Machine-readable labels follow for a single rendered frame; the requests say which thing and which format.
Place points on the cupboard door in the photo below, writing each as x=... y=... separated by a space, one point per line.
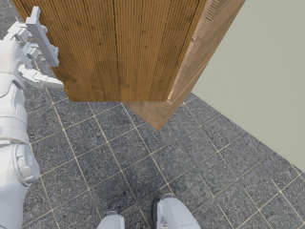
x=117 y=50

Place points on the robot left thigh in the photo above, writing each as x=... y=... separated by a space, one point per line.
x=112 y=222

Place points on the robot right foot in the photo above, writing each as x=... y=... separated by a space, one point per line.
x=154 y=212

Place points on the handle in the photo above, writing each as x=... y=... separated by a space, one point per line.
x=40 y=37

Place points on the robot left forearm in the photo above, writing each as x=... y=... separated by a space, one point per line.
x=13 y=115

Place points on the left robot hand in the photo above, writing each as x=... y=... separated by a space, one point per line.
x=12 y=58

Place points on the robot left upper arm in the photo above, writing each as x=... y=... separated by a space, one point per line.
x=18 y=170

